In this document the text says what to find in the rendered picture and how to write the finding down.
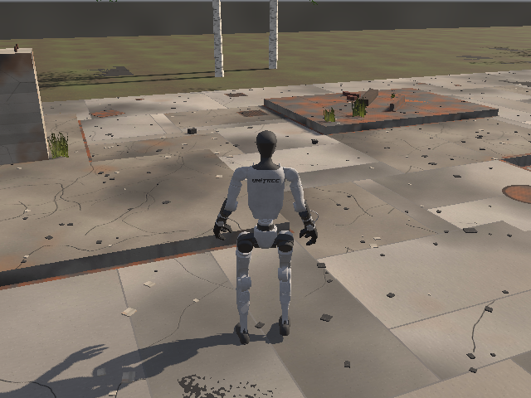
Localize robot left hand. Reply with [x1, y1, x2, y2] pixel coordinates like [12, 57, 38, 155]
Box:
[213, 222, 232, 240]

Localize right robot upper arm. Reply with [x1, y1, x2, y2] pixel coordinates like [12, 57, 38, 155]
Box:
[283, 167, 307, 212]

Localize right robot forearm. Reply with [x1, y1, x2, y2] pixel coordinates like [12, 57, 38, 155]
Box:
[299, 200, 315, 231]

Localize left robot upper arm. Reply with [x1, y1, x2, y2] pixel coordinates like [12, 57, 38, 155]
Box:
[224, 167, 249, 211]

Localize humanoid robot head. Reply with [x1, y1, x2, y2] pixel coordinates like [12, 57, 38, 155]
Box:
[252, 130, 280, 170]

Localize robot right thigh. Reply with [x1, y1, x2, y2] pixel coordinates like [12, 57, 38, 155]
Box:
[276, 231, 294, 282]

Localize robot right hand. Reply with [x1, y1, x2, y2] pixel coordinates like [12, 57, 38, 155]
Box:
[300, 227, 318, 245]

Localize left robot forearm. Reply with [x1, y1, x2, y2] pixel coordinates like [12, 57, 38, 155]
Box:
[216, 198, 232, 226]

